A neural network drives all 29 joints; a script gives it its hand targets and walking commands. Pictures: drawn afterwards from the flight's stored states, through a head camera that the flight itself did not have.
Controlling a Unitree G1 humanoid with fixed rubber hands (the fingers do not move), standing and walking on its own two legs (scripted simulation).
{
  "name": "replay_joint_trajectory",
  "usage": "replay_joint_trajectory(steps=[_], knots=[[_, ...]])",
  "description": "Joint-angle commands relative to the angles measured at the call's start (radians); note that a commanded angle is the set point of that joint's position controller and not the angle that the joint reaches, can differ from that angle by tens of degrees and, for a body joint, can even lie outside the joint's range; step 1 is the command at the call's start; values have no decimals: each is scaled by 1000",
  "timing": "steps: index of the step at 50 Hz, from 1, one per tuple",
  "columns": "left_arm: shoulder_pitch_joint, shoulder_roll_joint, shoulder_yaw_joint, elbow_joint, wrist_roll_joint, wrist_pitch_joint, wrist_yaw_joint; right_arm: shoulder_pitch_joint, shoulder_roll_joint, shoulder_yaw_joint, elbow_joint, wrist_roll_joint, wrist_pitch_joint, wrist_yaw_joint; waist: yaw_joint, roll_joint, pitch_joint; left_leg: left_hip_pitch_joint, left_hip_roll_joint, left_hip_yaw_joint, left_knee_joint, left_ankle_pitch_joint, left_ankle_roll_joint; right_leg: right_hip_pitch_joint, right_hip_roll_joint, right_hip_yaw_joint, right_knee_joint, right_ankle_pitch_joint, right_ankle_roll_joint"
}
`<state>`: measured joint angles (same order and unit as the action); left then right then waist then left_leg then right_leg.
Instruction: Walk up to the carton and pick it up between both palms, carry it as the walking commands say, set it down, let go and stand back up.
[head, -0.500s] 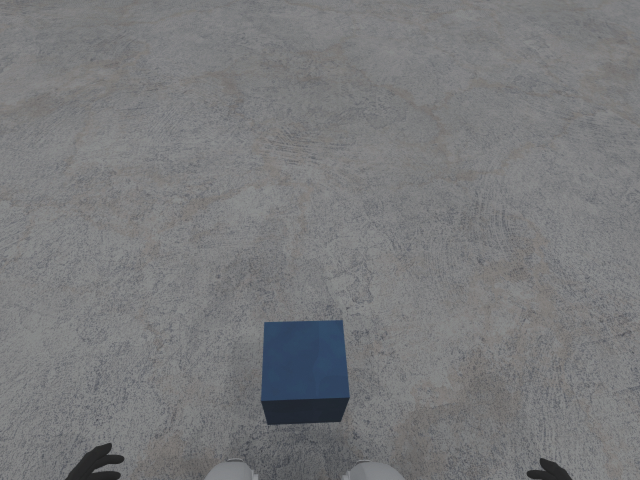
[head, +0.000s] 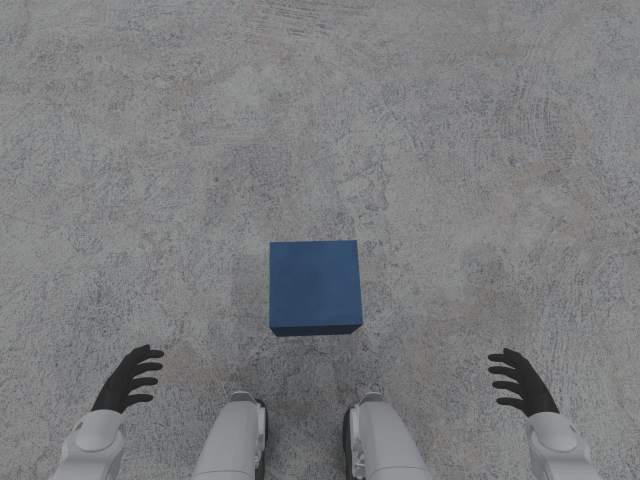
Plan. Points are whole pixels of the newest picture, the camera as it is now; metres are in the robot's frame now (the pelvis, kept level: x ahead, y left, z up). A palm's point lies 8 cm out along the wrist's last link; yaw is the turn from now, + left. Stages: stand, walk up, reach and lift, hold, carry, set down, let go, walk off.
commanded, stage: reach and lift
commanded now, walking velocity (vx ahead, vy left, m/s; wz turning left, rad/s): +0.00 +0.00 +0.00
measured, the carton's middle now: (313, 292) +0.44 -0.01 -0.59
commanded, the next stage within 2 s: none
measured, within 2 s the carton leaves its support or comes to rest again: neither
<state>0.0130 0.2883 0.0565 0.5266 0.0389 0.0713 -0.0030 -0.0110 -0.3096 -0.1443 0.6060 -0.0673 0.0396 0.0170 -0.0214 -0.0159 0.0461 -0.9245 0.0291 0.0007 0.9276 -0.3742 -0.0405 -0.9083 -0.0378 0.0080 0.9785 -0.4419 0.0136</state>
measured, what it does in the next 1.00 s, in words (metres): stands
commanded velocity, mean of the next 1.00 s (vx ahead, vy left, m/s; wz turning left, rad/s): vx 0.00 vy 0.00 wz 0.00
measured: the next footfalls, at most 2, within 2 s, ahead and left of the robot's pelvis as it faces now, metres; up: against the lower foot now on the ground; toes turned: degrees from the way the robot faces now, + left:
none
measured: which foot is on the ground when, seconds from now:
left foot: down 0.00-1.00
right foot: down 0.00-1.00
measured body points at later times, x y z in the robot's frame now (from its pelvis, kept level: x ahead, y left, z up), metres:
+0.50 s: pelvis -0.05 +0.01 -0.03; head +0.21 +0.00 +0.34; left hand +0.34 +0.21 -0.16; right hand +0.35 -0.25 -0.15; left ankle +0.03 +0.15 -0.68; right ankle +0.00 -0.12 -0.68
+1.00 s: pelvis -0.05 +0.00 -0.04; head +0.29 -0.01 +0.25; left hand +0.44 +0.18 -0.20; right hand +0.43 -0.23 -0.20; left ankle +0.03 +0.14 -0.68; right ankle +0.00 -0.12 -0.68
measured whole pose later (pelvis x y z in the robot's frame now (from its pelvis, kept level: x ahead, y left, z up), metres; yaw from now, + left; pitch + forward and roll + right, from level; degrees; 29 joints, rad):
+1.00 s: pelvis -0.05 +0.00 -0.04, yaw +0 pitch +48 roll +1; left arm -0.89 0.19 0.21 0.57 0.01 0.15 0.09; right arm -0.93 -0.32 -0.23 0.67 0.05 0.12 0.04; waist -0.01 0.00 0.01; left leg -1.54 0.04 0.00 0.93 -0.22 -0.04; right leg -1.54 -0.03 0.01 0.99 -0.29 0.01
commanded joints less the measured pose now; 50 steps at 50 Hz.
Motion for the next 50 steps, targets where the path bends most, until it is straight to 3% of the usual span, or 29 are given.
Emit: replay_joint_trajectory(steps=[1, 4, 5, 7, 9, 12, 15, 16, 18, 19, 22, 24, 25, 26, 27, 30, 31, 32, 33, 34, 35, 36, 39, 41, 43, 44, 47, 48, 50], knots=[[-125, 148, 204, -109, -49, -14, 33, -110, -184, -97, -185, 48, -16, -23, -19, -21, -815, 383, -94, 5, 91, 648, -1, 240, 74, -10, 9, 717, 23], [-199, 155, 195, -146, -74, -4, 38, -190, -190, -99, -155, 80, 1, -14, -7, 17, -817, 391, -75, -17, 86, 639, -1, 119, 78, -16, -21, 614, 15], [-236, 129, 182, -104, -89, 10, 39, -240, -174, -104, -171, 89, 11, -13, -11, -40, -812, 312, -78, -3, 55, 558, 5, 165, 69, -10, -34, 647, 15], [-299, 110, 180, -153, -91, 12, 44, -253, -153, -94, -117, 121, 24, -4, -5, 49, -844, 390, -64, -31, 67, 637, -4, 13, 71, -21, -34, 577, 0], [-401, 85, 160, -127, -97, 22, 46, -405, -157, -95, -134, 138, 26, -5, 6, 10, -788, 262, -64, -3, 61, 506, 2, 25, 70, 5, -49, 530, -2], [-498, 89, 159, -116, -115, 48, 50, -488, -196, -122, -118, 129, 51, -1, -26, -72, -791, 168, -66, 3, 23, 359, -8, 34, 79, -22, -44, 428, 5], [-647, 91, 190, -138, -92, 73, 73, -613, -186, -140, -45, 147, 73, 17, -19, 52, -868, 208, -64, -9, 33, 330, -20, -87, 61, -31, -40, 344, -14], [-634, 56, 186, -99, -116, 93, 81, -642, -214, -132, -43, 144, 86, 20, -14, 25, -919, 290, -56, -20, 38, 364, -24, -116, 67, -41, -48, 309, -15], [-659, 64, 209, -78, -83, 109, 100, -719, -238, -168, -43, 135, 89, 26, 12, 73, -947, 274, -67, 13, 38, 288, -38, -89, 67, -52, -49, 272, -13], [-765, 86, 209, -136, -86, 106, 106, -759, -258, -164, -60, 147, 90, 28, -25, 42, -992, 294, -62, 3, 41, 263, -38, -68, 78, -38, -54, 264, -12], [-833, 81, 236, -161, -94, 113, 128, -843, -227, -126, -39, 184, 107, 34, 5, 51, -1158, 326, -75, 19, 75, 377, -33, -52, 80, -39, -19, 353, -14], [-924, 53, 211, -103, -91, 115, 132, -896, -234, -190, 40, 139, 96, 31, -42, 49, -1010, 233, -77, 2, 38, 292, -42, -131, 81, -58, -18, 309, -4], [-932, 52, 218, -101, -82, 108, 131, -931, -264, -174, 25, 139, 89, 32, -25, 67, -1054, 259, -75, 10, 35, 317, -49, -108, 85, -55, -24, 334, -11], [-941, 19, 217, -78, -95, 103, 129, -932, -271, -199, 35, 129, 79, 28, -51, 35, -1086, 257, -75, -6, 45, 406, -48, -138, 92, -60, -19, 396, -12], [-938, 23, 241, -54, -91, 103, 125, -952, -223, -180, 69, 144, 91, 32, -9, 53, -1073, 199, -92, 32, 57, 344, -41, -101, 91, -47, -16, 352, -8], [-1015, 67, 282, -63, -92, 66, 126, -1055, -215, -157, -16, 155, 54, 24, 4, -33, -1218, 151, -102, 20, 89, 477, -22, -13, 98, -35, 24, 514, 4], [-1075, 67, 277, -128, -105, 54, 128, -1080, -249, -173, -79, 152, 53, 25, -4, -22, -1351, 200, -98, 26, 106, 561, -23, 25, 106, -36, 30, 591, -7], [-1066, 41, 264, -71, -106, 58, 130, -1071, -216, -164, -1, 166, 57, 20, -7, -3, -1309, 186, -99, 17, 99, 558, -20, 5, 99, -32, 29, 589, -13], [-1126, 62, 292, -68, -86, 47, 123, -1116, -209, -160, -11, 174, 54, 24, 31, 18, -1254, 156, -92, 16, 101, 551, -14, -48, 87, -17, 26, 575, -9], [-1107, 58, 293, -61, -102, 47, 123, -1075, -196, -172, 16, 169, 51, 22, -8, -12, -1279, 223, -96, 0, 97, 619, -8, -100, 88, -36, 13, 597, 3], [-1112, 70, 328, -33, -67, 42, 123, -1112, -222, -172, -18, 164, 43, 15, 22, 13, -1289, 190, -101, 14, 126, 654, -9, -89, 97, -12, 21, 644, -4], [-1213, 62, 309, -30, -85, 44, 115, -1189, -207, -182, -4, 150, 46, 12, -2, -7, -1270, 149, -99, 5, 92, 580, -8, -106, 97, -40, 16, 576, 5], [-1247, 56, 290, -194, -102, 41, 114, -1188, -238, -192, -147, 162, 55, 12, -23, 44, -1579, 395, -83, -22, 155, 853, -9, -84, 107, -34, 35, 714, -10], [-1246, 27, 279, -134, -110, 51, 113, -1239, -242, -186, -153, 160, 57, 10, -6, 44, -1532, 323, -85, -5, 150, 802, -6, -96, 97, -29, 23, 712, -18], [-1175, 10, 329, -36, -69, 51, 110, -1142, -187, -196, -24, 123, 56, 14, 16, 36, -1404, 286, -80, -15, 143, 869, -6, -183, 95, -37, 23, 730, -4], [-1145, -5, 337, 20, -71, 53, 98, -1135, -187, -208, -22, 122, 55, 11, 0, 20, -1429, 241, -90, 0, 148, 804, -6, -145, 107, -36, 27, 736, 2], [-1216, 31, 333, -189, -72, 27, 105, -1184, -182, -191, -188, 153, 46, 13, 47, 54, -1657, 323, -84, -13, 177, 984, 7, -71, 98, -15, 72, 896, -14], [-1173, -5, 321, -73, -85, 40, 105, -1164, -183, -191, -113, 137, 45, 14, 2, 15, -1543, 261, -86, -7, 175, 878, 7, -116, 98, -37, 79, 825, -4], [-1213, -6, 333, -101, -76, 28, 105, -1187, -193, -201, -123, 119, 34, 14, 12, 18, -1572, 194, -85, 0, 192, 854, -2, -139, 91, -40, 99, 821, -2]])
